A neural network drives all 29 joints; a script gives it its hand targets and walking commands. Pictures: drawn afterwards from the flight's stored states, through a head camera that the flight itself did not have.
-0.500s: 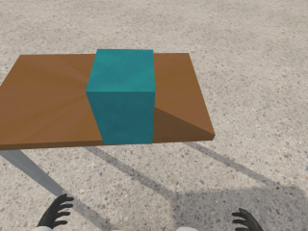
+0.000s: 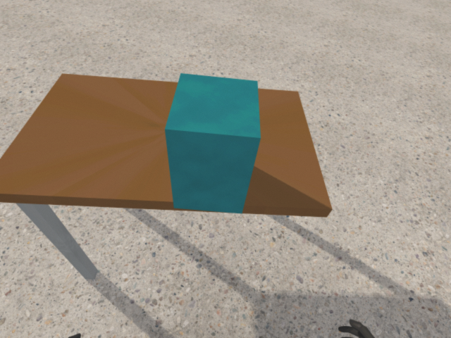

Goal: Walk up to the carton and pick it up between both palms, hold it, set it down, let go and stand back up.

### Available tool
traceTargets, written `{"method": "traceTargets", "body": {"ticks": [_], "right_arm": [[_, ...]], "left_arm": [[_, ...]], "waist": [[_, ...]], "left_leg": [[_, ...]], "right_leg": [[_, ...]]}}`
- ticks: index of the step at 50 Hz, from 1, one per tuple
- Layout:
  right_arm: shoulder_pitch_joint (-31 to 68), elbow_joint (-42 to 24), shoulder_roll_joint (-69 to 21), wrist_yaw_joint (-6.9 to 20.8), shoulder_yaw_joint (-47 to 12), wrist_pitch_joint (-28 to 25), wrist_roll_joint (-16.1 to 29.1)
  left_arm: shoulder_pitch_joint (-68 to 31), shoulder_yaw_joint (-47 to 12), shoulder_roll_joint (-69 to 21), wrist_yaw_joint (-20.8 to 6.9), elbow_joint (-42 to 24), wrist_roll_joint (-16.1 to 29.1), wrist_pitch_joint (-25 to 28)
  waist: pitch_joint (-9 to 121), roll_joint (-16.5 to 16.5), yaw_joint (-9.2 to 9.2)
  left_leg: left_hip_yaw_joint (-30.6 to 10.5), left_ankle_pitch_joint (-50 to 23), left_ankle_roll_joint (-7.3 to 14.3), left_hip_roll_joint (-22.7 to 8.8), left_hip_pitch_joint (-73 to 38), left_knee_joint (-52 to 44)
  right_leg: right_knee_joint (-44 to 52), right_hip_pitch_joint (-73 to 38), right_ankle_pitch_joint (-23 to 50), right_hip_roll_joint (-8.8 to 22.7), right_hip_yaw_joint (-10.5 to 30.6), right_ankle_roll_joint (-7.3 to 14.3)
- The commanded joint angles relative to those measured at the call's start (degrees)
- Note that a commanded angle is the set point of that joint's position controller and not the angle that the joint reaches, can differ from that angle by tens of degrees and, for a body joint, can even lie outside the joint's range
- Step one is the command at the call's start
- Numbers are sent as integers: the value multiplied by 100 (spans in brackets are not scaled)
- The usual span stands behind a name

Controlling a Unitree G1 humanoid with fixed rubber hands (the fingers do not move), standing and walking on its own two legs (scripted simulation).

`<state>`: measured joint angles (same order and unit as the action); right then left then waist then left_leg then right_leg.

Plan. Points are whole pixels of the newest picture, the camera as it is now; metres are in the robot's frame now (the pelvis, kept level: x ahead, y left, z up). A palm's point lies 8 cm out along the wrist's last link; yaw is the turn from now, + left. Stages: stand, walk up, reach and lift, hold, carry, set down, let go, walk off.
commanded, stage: walk up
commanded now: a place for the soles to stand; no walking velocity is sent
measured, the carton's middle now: (213, 148) +0.49 +0.03 +0.04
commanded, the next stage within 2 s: none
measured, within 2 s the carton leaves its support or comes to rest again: neither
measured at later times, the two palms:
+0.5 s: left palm out of the picture +0.06 +0.33 -0.12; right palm (342, 329) +0.16 -0.22 -0.08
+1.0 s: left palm (63, 296) +0.21 +0.30 -0.10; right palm (323, 297) +0.22 -0.20 -0.09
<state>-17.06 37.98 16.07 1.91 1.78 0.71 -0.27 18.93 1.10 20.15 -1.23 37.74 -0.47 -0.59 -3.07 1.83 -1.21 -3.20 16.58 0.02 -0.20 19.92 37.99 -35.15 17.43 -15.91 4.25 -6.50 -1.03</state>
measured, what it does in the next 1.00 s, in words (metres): walks ahead: right foot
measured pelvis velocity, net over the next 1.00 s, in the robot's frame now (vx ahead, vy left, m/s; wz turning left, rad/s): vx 0.11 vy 0.05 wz -0.01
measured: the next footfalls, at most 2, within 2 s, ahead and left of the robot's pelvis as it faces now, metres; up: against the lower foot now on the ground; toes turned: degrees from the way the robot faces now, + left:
right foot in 0.84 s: +0.19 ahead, -0.07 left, +0.00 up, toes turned -1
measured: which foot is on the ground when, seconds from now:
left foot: down 0.00-1.00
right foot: down 0.00-0.50, up 0.52-0.82, down 0.84-1.00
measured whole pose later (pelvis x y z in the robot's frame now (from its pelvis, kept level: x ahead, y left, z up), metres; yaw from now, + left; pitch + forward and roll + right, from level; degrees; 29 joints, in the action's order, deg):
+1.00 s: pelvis +0.11 +0.05 +0.00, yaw +0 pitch -1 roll +0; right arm -15.4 36.5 14.9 -0.4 -1.2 0.8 -0.1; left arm 14.7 0.1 15.9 -0.4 39.5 0.2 -1.4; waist -3.8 0.8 0.0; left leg 6.2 21.0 1.4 -1.1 13.1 35.4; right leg -35.4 19.4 -14.8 -0.2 1.7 -0.2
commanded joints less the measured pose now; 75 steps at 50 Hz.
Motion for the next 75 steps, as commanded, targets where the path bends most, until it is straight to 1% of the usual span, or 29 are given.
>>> {"method": "traceTargets", "body": {"ticks": [1,12,13,14,15,16,17,19,21,22,23,24,25,26,27,29,31,33,37,39,41,42,43,44,45,46,49,53,75], "right_arm": [[8,-502,993,-46,305,-126,10],[160,-562,1036,-78,267,-96,49],[-128,-497,881,42,259,-92,-120],[104,-584,728,102,251,-39,-152],[189,-705,578,142,241,-8,-208],[284,-806,607,177,240,-8,-260],[301,-826,650,200,260,-50,-235],[193,-836,576,221,310,-136,-188],[-452,-680,487,249,388,-228,-143],[-960,-489,515,243,442,-275,-140],[-1288,-316,652,165,491,-306,-147],[-1402,-295,976,58,556,-316,-163],[-1420,-459,1497,-63,641,-299,-220],[-1311,-327,1604,-174,640,-211,-150],[-1134,-321,1436,-254,562,-197,-126],[-793,-395,1190,-334,446,-233,-227],[-473,-426,891,-317,321,-279,-244],[-381,-426,798,-303,244,-303,-210],[-416,-513,830,-310,164,-216,-135],[-343,-583,940,-304,143,-142,-74],[-100,-677,974,-269,69,-93,17],[-192,-742,828,-243,-4,-111,43],[-474,-750,647,-226,-70,-116,71],[-627,-605,499,-264,-94,-54,85],[-531,-564,566,-291,-74,-21,41],[-318,-566,705,-292,-33,-34,11],[-19,-542,914,-254,21,-124,1],[126,-569,810,-236,-12,-154,10],[8,-394,887,-228,79,-113,-29]], "left_arm": [[-132,257,799,26,-577,12,145],[-93,212,799,30,-619,21,137],[747,330,625,70,-455,-208,182],[990,476,950,120,-322,-288,165],[994,576,1277,171,-226,-315,161],[795,585,1276,222,-222,-358,176],[756,549,1165,258,-215,-377,227],[503,473,1029,276,-157,-373,304],[-153,453,1004,210,-206,-292,302],[-355,412,833,169,-235,-262,272],[-254,273,443,116,-265,-212,213],[0,105,8,57,-357,-143,166],[141,90,-83,20,-597,-101,96],[163,292,382,82,-582,-162,-24],[246,321,496,97,-524,-168,-77],[516,291,396,138,-361,-144,-5],[822,282,358,138,-165,-159,52],[743,231,216,132,-141,-144,16],[467,165,53,167,-177,-108,-44],[390,176,63,179,-196,-124,-52],[447,213,219,181,-198,-114,-5],[344,267,462,192,-237,-149,29],[172,306,685,187,-281,-137,48],[-103,306,723,161,-266,24,22],[-319,251,619,131,-285,113,13],[-395,176,429,103,-300,144,15],[-188,119,337,95,-263,58,37],[-277,144,389,68,-303,35,76],[-286,276,483,61,-449,21,51]], "waist": [[143,-338,90],[366,-338,57],[839,-472,-54],[347,-37,-250],[-65,622,-309],[-526,547,-308],[-689,368,-292],[-558,387,-149],[-355,725,312],[-171,549,576],[-77,-57,647],[-69,-1178,666],[-223,-1834,647],[-589,-1069,527],[-854,-787,416],[-661,-780,237],[-225,-741,92],[-63,-835,96],[127,-1026,162],[319,-1015,115],[465,-706,-89],[658,-290,-47],[904,76,115],[862,252,263],[653,206,295],[424,53,250],[385,21,80],[567,-63,93],[337,21,96]], "left_leg": [[-772,164,485,-391,215,-961],[-782,-1077,510,-396,116,-701],[-683,1563,546,-7,476,-423],[-273,2292,338,248,1521,78],[295,1511,196,205,1898,1195],[93,1368,169,-197,2348,1517],[-6,1231,133,-373,2455,1474],[-143,1074,120,-586,1744,928],[183,403,150,-408,-25,38],[510,-119,152,-136,-1054,-276],[528,-251,133,137,-1749,-350],[-487,508,321,-286,-1809,-1026],[-3194,2548,896,-1640,-1170,-2631],[-3871,3319,1247,-2120,-481,-2982],[-3501,2657,1237,-2041,-502,-2857],[-2307,270,1117,-1782,-728,-2315],[-1365,-1254,1059,-1561,-669,-2031],[-916,-2396,1125,-1501,-596,-1770],[-287,-3987,863,-1330,-680,-1137],[-284,-3670,790,-1365,-552,-945],[-179,-2671,559,-1220,-120,-681],[-14,-2013,361,-1073,187,-479],[221,-895,173,-712,156,-247],[395,286,52,-351,-516,-231],[319,342,74,-351,-785,-538],[220,118,137,-459,-796,-899],[52,-651,343,-852,-600,-1221],[314,-817,338,-838,-745,-1131],[671,312,383,-819,-1089,-1131]], "right_leg": [[775,-43,-901,364,679,420],[502,-374,95,393,485,426],[833,-1041,-2328,538,812,673],[1571,-1336,-3672,1098,1558,955],[2318,-1200,-4160,2059,2539,1433],[2514,-1161,-3646,2539,2907,1742],[2529,-1259,-3034,2524,2715,1739],[2400,-913,-2260,2164,1903,1436],[2007,159,-1966,1569,873,1070],[1440,739,-2076,1179,337,866],[517,1255,-1998,727,-150,648],[-725,1619,-1920,225,-584,383],[-2040,2030,-2519,-350,-168,112],[-2664,1937,-2489,-167,612,151],[-2918,2035,-1894,-53,841,144],[-2766,1817,-1227,73,999,79],[-2426,1125,-941,58,1048,-13],[-2003,736,-823,2,963,-75],[-898,141,-361,-197,702,-5],[-314,-297,45,-286,619,96],[622,-974,1197,-223,762,282],[547,-1372,2053,153,1308,477],[627,-1349,2218,684,2087,792],[760,-558,1940,975,2273,1185],[822,-26,1429,786,2178,1130],[779,179,1234,474,1922,863],[420,-170,1612,22,1521,474],[392,-350,1976,44,1646,512],[819,383,830,-264,2199,558]]}}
